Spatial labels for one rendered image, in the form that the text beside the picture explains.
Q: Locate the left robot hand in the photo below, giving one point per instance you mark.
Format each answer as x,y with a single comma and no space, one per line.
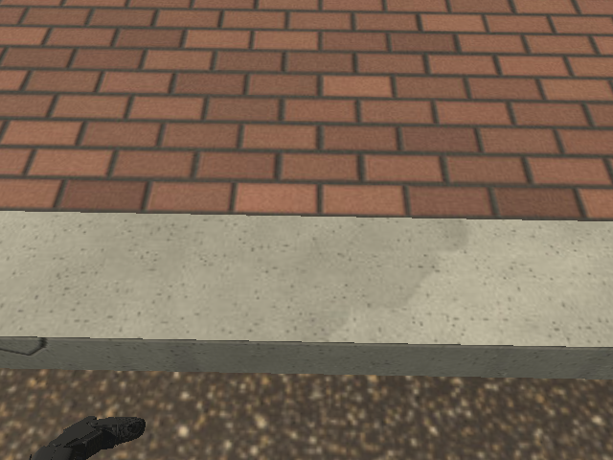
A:
88,436

